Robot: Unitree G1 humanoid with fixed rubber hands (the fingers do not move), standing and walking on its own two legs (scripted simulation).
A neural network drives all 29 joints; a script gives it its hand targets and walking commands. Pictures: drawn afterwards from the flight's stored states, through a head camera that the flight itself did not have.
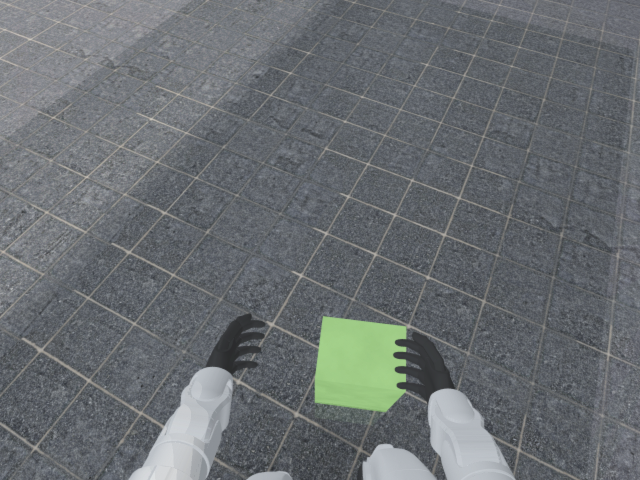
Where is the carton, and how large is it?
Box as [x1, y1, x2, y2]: [315, 316, 405, 411]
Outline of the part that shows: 323,316 315,374 315,402 385,411 405,391 405,389 399,389 396,386 397,382 405,381 405,374 397,373 394,370 395,366 405,365 405,360 397,359 392,355 395,351 405,351 405,347 397,346 394,343 394,341 398,338 405,338 405,326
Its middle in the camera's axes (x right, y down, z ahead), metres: +0.10 +0.34 +1.04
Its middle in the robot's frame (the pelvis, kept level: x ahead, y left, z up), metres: +0.39 -0.10 -0.60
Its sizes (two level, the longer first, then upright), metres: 0.208 0.154 0.297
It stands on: the floor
